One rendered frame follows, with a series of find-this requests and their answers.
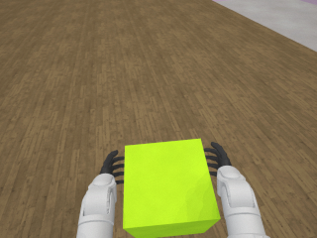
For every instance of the robot right hand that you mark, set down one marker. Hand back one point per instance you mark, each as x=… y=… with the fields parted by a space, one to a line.
x=222 y=158

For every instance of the robot left forearm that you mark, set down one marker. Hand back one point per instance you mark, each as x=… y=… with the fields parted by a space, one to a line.
x=97 y=211

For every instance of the robot right forearm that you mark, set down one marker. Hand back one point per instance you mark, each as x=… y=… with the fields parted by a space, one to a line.
x=240 y=207

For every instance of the robot left hand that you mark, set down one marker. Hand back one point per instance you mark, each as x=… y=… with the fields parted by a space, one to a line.
x=108 y=166

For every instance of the carton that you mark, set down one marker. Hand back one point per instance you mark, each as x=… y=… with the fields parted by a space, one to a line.
x=168 y=190

